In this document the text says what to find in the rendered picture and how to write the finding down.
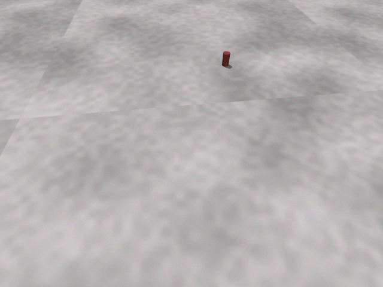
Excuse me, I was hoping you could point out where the can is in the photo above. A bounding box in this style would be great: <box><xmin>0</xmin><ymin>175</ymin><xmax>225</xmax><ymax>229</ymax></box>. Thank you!
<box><xmin>222</xmin><ymin>51</ymin><xmax>230</xmax><ymax>67</ymax></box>

